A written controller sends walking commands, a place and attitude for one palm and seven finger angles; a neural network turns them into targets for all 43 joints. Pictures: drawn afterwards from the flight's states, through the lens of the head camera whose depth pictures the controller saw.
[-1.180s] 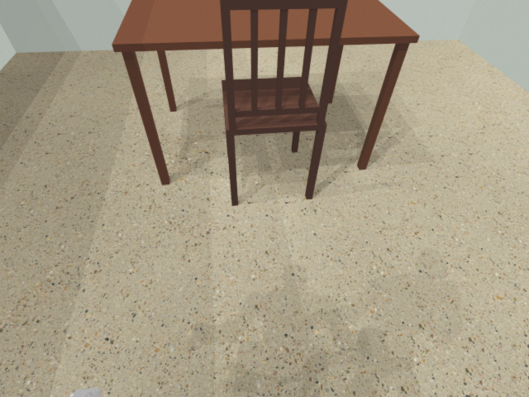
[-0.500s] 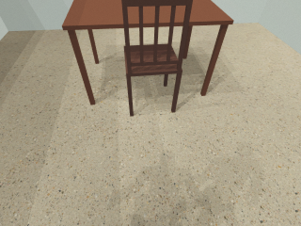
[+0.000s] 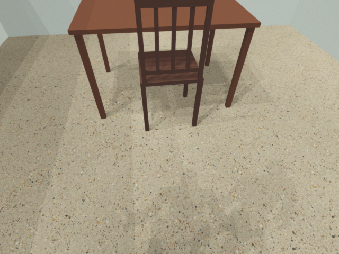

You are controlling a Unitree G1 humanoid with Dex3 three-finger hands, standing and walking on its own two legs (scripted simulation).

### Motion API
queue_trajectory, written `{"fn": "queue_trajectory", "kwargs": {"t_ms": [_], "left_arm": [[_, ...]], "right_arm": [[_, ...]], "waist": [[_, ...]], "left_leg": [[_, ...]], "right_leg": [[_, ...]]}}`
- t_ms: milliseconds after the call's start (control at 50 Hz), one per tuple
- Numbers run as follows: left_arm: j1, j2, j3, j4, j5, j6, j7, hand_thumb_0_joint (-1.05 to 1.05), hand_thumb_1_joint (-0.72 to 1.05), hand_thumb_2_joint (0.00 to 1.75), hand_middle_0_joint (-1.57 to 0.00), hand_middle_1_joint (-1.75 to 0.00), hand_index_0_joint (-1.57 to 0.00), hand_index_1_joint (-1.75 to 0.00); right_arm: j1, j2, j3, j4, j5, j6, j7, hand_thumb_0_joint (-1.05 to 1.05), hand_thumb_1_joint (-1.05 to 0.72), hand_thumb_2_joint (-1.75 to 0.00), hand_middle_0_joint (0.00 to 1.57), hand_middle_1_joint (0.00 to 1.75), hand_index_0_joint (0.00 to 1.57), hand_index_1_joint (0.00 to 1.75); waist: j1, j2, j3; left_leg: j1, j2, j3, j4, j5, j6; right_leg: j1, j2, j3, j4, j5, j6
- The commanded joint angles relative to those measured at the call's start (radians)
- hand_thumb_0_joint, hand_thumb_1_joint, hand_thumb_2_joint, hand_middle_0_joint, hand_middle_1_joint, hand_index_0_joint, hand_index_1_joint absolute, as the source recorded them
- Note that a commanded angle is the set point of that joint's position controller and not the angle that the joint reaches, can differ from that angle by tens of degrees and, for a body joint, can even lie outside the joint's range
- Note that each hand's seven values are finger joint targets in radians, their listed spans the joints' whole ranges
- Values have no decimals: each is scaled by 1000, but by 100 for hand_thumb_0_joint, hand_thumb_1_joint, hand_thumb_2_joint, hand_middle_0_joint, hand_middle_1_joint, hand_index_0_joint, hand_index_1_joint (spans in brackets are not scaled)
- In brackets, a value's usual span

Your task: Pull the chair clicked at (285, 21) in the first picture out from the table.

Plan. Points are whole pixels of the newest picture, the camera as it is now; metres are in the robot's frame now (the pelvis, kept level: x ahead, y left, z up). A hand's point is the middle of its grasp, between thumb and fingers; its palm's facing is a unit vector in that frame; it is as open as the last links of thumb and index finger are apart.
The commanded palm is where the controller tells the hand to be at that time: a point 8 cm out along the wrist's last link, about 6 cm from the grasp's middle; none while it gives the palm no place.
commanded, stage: look at it before walking up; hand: left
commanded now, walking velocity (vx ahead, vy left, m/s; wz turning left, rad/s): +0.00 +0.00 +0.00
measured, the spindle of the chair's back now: (173, 41) +1.19 +0.05 -0.05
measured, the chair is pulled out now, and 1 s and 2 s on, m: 0.00 0.00 0.00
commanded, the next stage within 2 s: walk to a spot facing it in 0.26 s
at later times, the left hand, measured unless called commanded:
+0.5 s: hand out of the picture +0.07 +0.23 -0.16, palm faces -0.03 -0.95 -0.31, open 7.4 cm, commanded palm none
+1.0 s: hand (127, 248) +0.18 +0.13 -0.17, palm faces -0.24 -0.95 -0.19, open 7.4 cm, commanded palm none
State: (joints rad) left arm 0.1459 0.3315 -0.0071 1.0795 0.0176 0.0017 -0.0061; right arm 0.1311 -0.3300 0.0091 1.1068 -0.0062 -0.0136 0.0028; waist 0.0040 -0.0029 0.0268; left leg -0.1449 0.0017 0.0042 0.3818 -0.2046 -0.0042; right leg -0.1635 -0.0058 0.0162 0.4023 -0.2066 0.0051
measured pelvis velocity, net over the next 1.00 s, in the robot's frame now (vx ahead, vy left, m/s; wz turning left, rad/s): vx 0.13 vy -0.05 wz -0.30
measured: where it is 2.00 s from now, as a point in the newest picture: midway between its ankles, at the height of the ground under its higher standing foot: (196, 210)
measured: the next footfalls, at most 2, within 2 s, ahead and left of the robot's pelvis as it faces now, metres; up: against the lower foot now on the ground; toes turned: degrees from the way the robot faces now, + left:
right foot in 0.78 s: +0.13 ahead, -0.14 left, +0.00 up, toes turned -17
left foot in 1.24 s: +0.41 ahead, +0.03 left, +0.00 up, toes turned -18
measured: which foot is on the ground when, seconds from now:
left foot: down 0.00-0.78, up 0.80-1.00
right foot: down 0.00-0.58, up 0.60-0.76, down 0.78-1.00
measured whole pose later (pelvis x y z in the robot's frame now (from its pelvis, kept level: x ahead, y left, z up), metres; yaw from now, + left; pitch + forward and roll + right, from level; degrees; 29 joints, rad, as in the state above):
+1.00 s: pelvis +0.13 -0.05 +0.00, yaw -17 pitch +0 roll +0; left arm 0.36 0.17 0.05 1.01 0.03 -0.04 -0.02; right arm 0.20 -0.21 -0.05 0.99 -0.02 -0.01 0.02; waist 0.01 0.01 0.03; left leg -0.56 0.13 0.06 1.07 -0.25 -0.05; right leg -0.19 0.06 -0.01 0.44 -0.26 -0.06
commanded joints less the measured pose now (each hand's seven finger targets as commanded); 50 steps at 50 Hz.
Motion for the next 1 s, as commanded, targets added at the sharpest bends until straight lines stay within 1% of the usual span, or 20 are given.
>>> {"fn": "queue_trajectory", "kwargs": {"t_ms": [0, 340, 400, 480, 520, 560, 580, 600, 620, 680, 700, 720, 740, 760, 780, 800, 820, 860, 920, 980], "left_arm": [[-35, 205, 39, -62, -4, -29, 18, 0, 90, 90, -20, -30, -20, -30], [-35, 209, 39, -57, -6, -31, 19, 0, 90, 90, -20, -30, -20, -30], [47, 94, 21, -35, -3, -2, 18, 0, 90, 90, -20, -30, -20, -30], [79, 108, 48, -88, 4, 18, -4, 0, 90, 90, -20, -30, -20, -30], [92, 90, 58, -117, 5, 14, -11, 0, 90, 90, -20, -30, -20, -30], [77, 38, 61, -151, 3, 1, -20, 0, 90, 90, -20, -30, -20, -30], [29, 18, 64, -180, 2, -6, -23, 0, 90, 90, -20, -30, -20, -30], [-16, 18, 67, -203, 3, -10, -27, 0, 90, 90, -20, -30, -20, -30], [-36, 0, 70, -212, 3, -15, -31, 0, 90, 90, -20, -30, -20, -30], [60, -50, 72, -182, 1, -16, -45, 0, 90, 90, -20, -30, -20, -30], [133, -48, 78, -157, 2, -16, -47, 0, 90, 90, -20, -30, -20, -30], [260, -37, 88, -116, 6, -19, -44, 0, 90, 90, -20, -30, -20, -30], [412, 55, 109, -78, 11, -34, -30, 0, 90, 90, -20, -30, -20, -30], [493, 155, 128, -66, 0, -48, -11, 0, 90, 90, -20, -30, -20, -30], [472, 147, 125, -75, -12, -43, 4, 0, 90, 90, -20, -30, -20, -30], [402, 114, 119, -93, -8, -44, 9, 0, 90, 90, -20, -30, -20, -30], [322, 80, 107, -116, -3, -47, 11, 0, 90, 90, -20, -30, -20, -30], [237, 29, 92, -136, 6, -54, 12, 0, 90, 90, -20, -30, -20, -30], [235, 27, 95, -128, 6, -66, 8, 0, 90, 90, -20, -30, -20, -30], [268, 21, 97, -120, 5, -72, 7, 0, 90, 90, -20, -30, -20, -30]], "right_arm": [[-44, -202, -43, -62, -1, -21, -14, 0, -90, -90, 20, 30, 20, 30], [-52, -203, -40, -59, -2, -19, -15, 0, -90, -90, 20, 30, 20, 30], [28, -81, -18, -35, -11, 1, -13, 0, -90, -90, 20, 30, 20, 30], [70, -97, -42, -75, -17, 8, -13, 0, -90, -90, 20, 30, 20, 30], [105, -109, -56, -92, -16, 0, -16, 0, -90, -90, 20, 30, 20, 30], [171, -146, -76, -94, -15, -16, -23, 0, -90, -90, 20, 30, 20, 30], [207, -153, -86, -91, -12, -29, -25, 0, -90, -90, 20, 30, 20, 30], [233, -144, -89, -89, -12, -37, -26, 0, -90, -90, 20, 30, 20, 30], [236, -125, -89, -86, -16, -41, -27, 0, -90, -90, 20, 30, 20, 30], [158, -106, -86, -99, -22, -46, -26, 0, -90, -90, 20, 30, 20, 30], [136, -100, -87, -100, -21, -45, -25, 0, -90, -90, 20, 30, 20, 30], [118, -93, -85, -106, -17, -44, -22, 0, -90, -90, 20, 30, 20, 30], [110, -52, -75, -131, -3, -46, -10, 0, -90, -90, 20, 30, 20, 30], [63, 14, -62, -196, 0, -54, -2, 0, -90, -90, 20, 30, 20, 30], [-5, -15, -69, -212, -4, -53, -6, 0, -90, -90, 20, 30, 20, 30], [-48, 2, -72, -216, -5, -52, -3, 0, -90, -90, 20, 30, 20, 30], [-32, 3, -73, -207, -13, -50, 1, 0, -90, -90, 20, 30, 20, 30], [31, 28, -78, -178, -21, -30, 5, 0, -90, -90, 20, 30, 20, 30], [83, 53, -82, -175, -18, -15, 12, 0, -90, -90, 20, 30, 20, 30], [21, 58, -83, -214, -19, -21, 17, 0, -90, -90, 20, 30, 20, 30]], "waist": [[-2, -4, -55], [-2, -7, -54], [-1, -17, -36], [-3, -31, 94], [-15, 20, 101], [-46, 176, 81], [-62, 218, 75], [-78, 195, 80], [-71, 150, 96], [-3, 154, 64], [32, 125, 43], [96, 59, 2], [159, -170, -67], [163, -394, -63], [160, -207, -41], [135, -114, 10], [92, -90, 58], [24, -42, 70], [-5, -87, 42], [17, -89, 34]], "left_leg": [[8, 113, -100, -64, 118, 31], [31, 115, -94, -71, 144, 26], [20, 106, -38, -23, -55, 6], [-78, 105, -25, 8, -328, 20], [-43, 143, -66, -5, -385, 46], [78, 278, -217, -117, -392, 118], [155, 377, -278, -161, -258, 179], [200, 418, -283, -157, -116, 217], [189, 426, -227, -132, 18, 219], [43, 349, -3, -53, 102, 134], [-38, 313, 55, 30, 68, 102], [-132, 264, 119, 203, 71, 72], [-308, 180, 213, 527, -17, 18], [-565, 60, 184, 820, -371, -21], [-607, 101, 50, 891, -353, -12], [-627, 130, 24, 927, -267, -13], [-607, 161, 3, 894, -191, -18], [-497, 162, 16, 797, -110, -41], [-457, 142, 38, 704, -21, -54], [-509, 133, 38, 621, 17, -62]], "right_leg": [[4, -112, 95, -72, 107, -35], [19, -115, 97, -82, 156, -36], [-28, -96, 124, -81, -67, -31], [-170, -64, 201, -69, -351, -68], [-249, -28, 184, 15, -365, -74], [-380, 58, 54, 267, -258, -48], [-471, 36, -21, 417, -275, -27], [-535, -12, -13, 487, -323, -19], [-530, -51, -14, 495, -332, -16], [-274, -57, -93, 336, -235, -22], [-133, -27, -129, 263, -139, -27], [52, 19, -164, 182, -48, -40], [254, -120, 66, 30, -171, -102], [302, -381, 574, -162, -133, -220], [241, -397, 634, -196, -196, -283], [162, -371, 607, -208, -275, -277], [66, -345, 528, -217, -309, -261], [-73, -274, 368, -222, -197, -218], [-89, -199, 249, -217, -76, -191], [-12, -187, 247, -206, -21, -193]]}}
